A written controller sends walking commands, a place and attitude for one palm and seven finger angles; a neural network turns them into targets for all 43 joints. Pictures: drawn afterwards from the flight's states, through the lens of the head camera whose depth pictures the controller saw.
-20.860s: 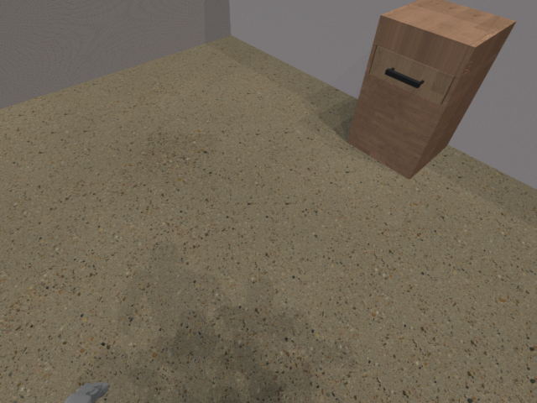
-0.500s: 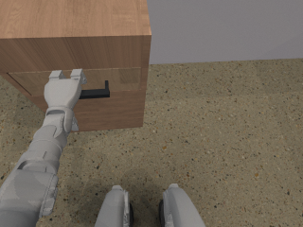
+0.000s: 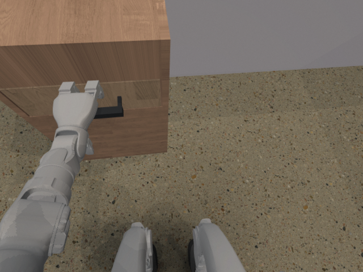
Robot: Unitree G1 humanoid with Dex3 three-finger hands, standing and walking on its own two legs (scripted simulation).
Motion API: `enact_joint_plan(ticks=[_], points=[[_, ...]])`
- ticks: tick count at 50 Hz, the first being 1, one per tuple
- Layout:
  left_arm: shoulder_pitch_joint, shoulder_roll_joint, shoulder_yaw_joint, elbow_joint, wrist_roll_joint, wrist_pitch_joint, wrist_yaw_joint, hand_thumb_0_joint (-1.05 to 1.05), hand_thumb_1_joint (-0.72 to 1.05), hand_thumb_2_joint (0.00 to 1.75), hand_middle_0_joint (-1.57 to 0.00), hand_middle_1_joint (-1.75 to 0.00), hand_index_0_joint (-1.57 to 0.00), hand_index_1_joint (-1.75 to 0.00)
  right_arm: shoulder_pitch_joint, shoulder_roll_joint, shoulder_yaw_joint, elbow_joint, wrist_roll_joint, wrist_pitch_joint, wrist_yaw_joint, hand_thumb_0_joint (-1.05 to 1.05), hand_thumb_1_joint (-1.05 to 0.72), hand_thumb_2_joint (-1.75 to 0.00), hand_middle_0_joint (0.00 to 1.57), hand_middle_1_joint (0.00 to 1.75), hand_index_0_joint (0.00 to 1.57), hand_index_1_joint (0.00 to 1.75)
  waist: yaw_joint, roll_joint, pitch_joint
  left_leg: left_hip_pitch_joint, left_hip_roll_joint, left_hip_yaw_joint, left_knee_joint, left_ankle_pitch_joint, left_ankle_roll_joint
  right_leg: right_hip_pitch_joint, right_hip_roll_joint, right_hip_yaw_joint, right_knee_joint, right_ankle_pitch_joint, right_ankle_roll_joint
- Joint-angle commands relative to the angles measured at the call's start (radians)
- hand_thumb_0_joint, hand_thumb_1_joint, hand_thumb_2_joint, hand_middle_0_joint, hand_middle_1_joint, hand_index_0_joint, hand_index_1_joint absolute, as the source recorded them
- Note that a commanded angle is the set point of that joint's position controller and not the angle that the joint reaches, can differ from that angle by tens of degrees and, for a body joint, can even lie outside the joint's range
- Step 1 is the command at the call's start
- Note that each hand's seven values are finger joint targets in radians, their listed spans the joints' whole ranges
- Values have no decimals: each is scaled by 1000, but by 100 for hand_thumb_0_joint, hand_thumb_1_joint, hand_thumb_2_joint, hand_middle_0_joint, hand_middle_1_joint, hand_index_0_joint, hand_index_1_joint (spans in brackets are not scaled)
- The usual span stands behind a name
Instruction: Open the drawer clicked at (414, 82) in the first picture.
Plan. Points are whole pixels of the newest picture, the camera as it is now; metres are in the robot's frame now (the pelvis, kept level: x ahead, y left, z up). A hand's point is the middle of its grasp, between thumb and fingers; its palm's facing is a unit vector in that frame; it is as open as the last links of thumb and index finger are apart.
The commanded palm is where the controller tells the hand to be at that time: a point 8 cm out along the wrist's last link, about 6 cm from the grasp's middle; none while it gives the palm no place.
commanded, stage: lower the fingers behind the handle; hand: left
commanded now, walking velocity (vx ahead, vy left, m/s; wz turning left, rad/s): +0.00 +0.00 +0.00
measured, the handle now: (90, 107) +0.54 +0.22 -0.11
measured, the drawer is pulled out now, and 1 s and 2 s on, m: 0.00 0.00 0.00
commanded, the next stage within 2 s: close the thumb around the handle in 1.40 s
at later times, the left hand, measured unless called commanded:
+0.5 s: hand (87, 121) +0.48 +0.22 -0.09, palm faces -0.04 -0.03 -1.00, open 13.8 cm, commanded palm +0.46 +0.20 -0.05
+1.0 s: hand (89, 129) +0.48 +0.22 -0.13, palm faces -0.03 -0.04 -1.00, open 13.8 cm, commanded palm +0.46 +0.20 -0.08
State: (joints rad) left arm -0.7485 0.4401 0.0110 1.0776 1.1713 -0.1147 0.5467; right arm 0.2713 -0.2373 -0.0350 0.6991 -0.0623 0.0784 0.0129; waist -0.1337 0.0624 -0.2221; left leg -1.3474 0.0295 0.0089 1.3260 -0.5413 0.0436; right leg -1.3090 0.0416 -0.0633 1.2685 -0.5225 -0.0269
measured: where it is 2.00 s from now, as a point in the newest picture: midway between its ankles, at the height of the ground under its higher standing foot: outside the picture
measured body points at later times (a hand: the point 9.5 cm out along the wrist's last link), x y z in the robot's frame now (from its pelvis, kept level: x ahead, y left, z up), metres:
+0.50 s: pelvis +0.00 -0.01 -0.03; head +0.18 +0.01 +0.38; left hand +0.48 +0.22 -0.04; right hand +0.04 -0.27 -0.16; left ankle +0.03 +0.09 -0.61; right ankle +0.03 -0.11 -0.61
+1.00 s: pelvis -0.02 +0.00 -0.06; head +0.18 +0.02 +0.35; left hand +0.47 +0.22 -0.08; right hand +0.03 -0.26 -0.19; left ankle +0.03 +0.09 -0.61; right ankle +0.03 -0.11 -0.61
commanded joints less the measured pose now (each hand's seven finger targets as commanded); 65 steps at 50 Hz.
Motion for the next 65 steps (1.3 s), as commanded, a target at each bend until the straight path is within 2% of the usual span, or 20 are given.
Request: enact_joint_plan(ticks=[1, 4, 8, 13, 19, 22, 23, 24, 28, 32, 35, 38, 40, 44, 47, 52, 55, 59, 62, 65], points=[[-322, 241, 85, -97, 1, 35, 98, 0, -50, 30, -30, -120, -30, -120, 130, -166, -50, -42, -12, -11, 4, 0, -90, -90, 20, 30, 20, 30, -8, 48, -453, 314, -18, -30, -83, 318, 9, 203, 20, 26, -114, 259, -18], [-335, 272, 102, -111, -4, 71, 105, 0, -50, 30, -30, -120, -30, -120, 136, -174, -51, -48, -9, -15, 13, 0, -90, -90, 20, 30, 20, 30, 3, 68, -539, 330, -20, -27, -73, 349, 6, 244, 19, 29, -90, 311, -15], [-389, 238, 61, -178, -17, 76, 70, 0, -50, 30, -30, -120, -30, -120, 149, -176, -61, -41, -4, -23, 14, 0, -90, -90, 20, 30, 20, 30, -23, 83, -636, 403, -13, -41, -57, 388, 5, 240, 20, 29, -81, 343, -7], [-448, 246, 45, -214, -20, 36, 35, 0, -50, 30, -30, -120, -30, -120, 155, -175, -61, -18, -3, -32, -1, 0, -90, -90, 20, 30, 20, 30, -45, 87, -607, 392, -12, -52, -38, 356, 10, 184, 20, 27, -74, 300, -8], [-372, 250, 65, -118, -6, 33, 49, 0, -50, 30, -30, -120, -30, -120, 145, -170, -49, -16, -11, -30, 4, 0, -90, -90, 20, 30, 20, 30, -28, 86, -510, 296, -15, -38, -7, 327, 10, 135, 24, 24, -49, 275, -15], [-321, 260, 88, -98, -11, 46, 52, 0, -50, 30, -30, -120, -30, -120, 139, -168, -45, -30, -14, -27, 12, 0, -90, -90, 20, 30, 20, 30, -7, 80, -529, 273, -17, -29, 1, 351, 10, 169, 23, 28, -32, 319, -16], [-323, 250, 78, -107, -10, 47, 52, 0, -50, 30, -30, -120, -30, -120, 144, -168, -46, -35, -11, -26, 14, 0, -90, -90, 20, 30, 20, 30, -12, 70, -547, 269, -16, -29, 5, 353, 10, 178, 23, 28, -27, 328, -13], [-301, 274, 100, -110, -11, 50, 51, 0, -50, 30, -30, -120, -30, -120, 142, -171, -46, -39, -11, -24, 15, 0, -90, -90, 20, 30, 20, 30, 4, 75, -548, 262, -17, -26, 8, 355, 8, 187, 23, 29, -21, 336, -15], [-312, 252, 82, -137, -11, 43, 43, 0, -50, 30, -30, -120, -30, -120, 142, -170, -51, -44, -9, -26, 17, 0, -90, -90, 20, 30, 20, 30, -12, 47, -566, 249, -14, -29, 23, 345, 12, 186, 22, 32, -12, 336, -9], [-416, 289, 91, -220, 6, 5, 53, 0, -50, 30, -30, -120, -30, -120, 134, -170, -52, -32, -12, -36, 8, 0, -90, -90, 20, 30, 20, 30, -27, 89, -597, 256, -9, -46, 42, 316, 11, 125, 20, 31, 11, 278, -11], [-369, 241, 73, -161, 7, 13, 69, 0, -50, 30, -30, -120, -30, -120, 142, -172, -55, -24, -15, -35, 15, 0, -90, -90, 20, 30, 20, 30, -26, 98, -562, 272, -7, -55, 46, 319, 5, 63, 23, 12, 23, 242, -14], [-374, 249, 85, -150, 4, 25, 76, 0, -50, 30, -30, -120, -30, -120, 146, -177, -56, -22, -17, -34, 18, 0, -90, -90, 20, 30, 20, 30, -20, 114, -582, 288, -4, -68, 50, 330, -1, 35, 21, 5, 41, 233, -15], [-394, 221, 61, -142, 0, 34, 77, 0, -50, 30, -30, -120, -30, -120, 145, -175, -57, -17, -17, -34, 22, 0, -90, -90, 20, 30, 20, 30, -32, 113, -571, 288, -2, -71, 55, 325, 0, 14, 22, 0, 41, 224, -15], [-437, 252, 72, -165, 10, 38, 71, 0, -50, 30, -30, -120, -30, -120, 148, -179, -56, -15, -18, -33, 20, 0, -90, -90, 20, 30, 20, 30, -36, 115, -605, 297, 3, -81, 67, 333, -1, 4, 22, -1, 59, 224, -15], [-421, 260, 89, -190, 8, 32, 72, 0, -50, 30, -30, -120, -30, -120, 146, -177, -56, -14, -20, -34, 21, 0, -90, -90, 20, 30, 20, 30, -20, 152, -638, 336, 6, -90, 66, 366, -7, -3, 20, -4, 72, 235, -18], [-398, 210, 57, -153, 5, 49, 70, 0, -50, 30, -30, -120, -30, -120, 139, -174, -53, -19, -20, -29, 24, 0, -90, -90, 20, 30, 20, 30, -31, 119, -577, 284, 9, -95, 71, 323, -5, -37, 19, -9, 77, 201, -19], [-432, 245, 71, -176, 9, 52, 77, 0, -50, 30, -30, -120, -30, -120, 140, -179, -52, -21, -18, -31, 21, 0, -90, -90, 20, 30, 20, 30, -31, 129, -587, 278, 8, -93, 70, 291, -5, -41, 20, -7, 76, 174, -17], [-433, 238, 62, -150, -2, 65, 69, 0, -50, 30, -30, -120, -30, -120, 145, -177, -49, -17, -12, -37, 21, 0, -90, -90, 20, 30, 20, 30, -38, 102, -570, 242, 4, -85, 69, 259, 1, -22, 20, -6, 66, 161, -14], [-445, 256, 70, -169, 0, 66, 65, 0, -50, 30, -30, -120, -30, -120, 141, -175, -46, -21, -13, -39, 17, 0, -90, -90, 20, 30, 20, 30, -30, 116, -610, 248, 2, -83, 72, 269, 0, -1, 19, -1, 73, 173, -16], [-433, 242, 54, -142, 0, 70, 58, 0, -50, 30, -30, -120, -30, -120, 144, -174, -45, -20, -11, -40, 17, 0, -90, -90, 20, 30, 20, 30, -40, 98, -574, 210, -2, -70, 80, 246, 5, 1, 22, 5, 62, 165, -14]])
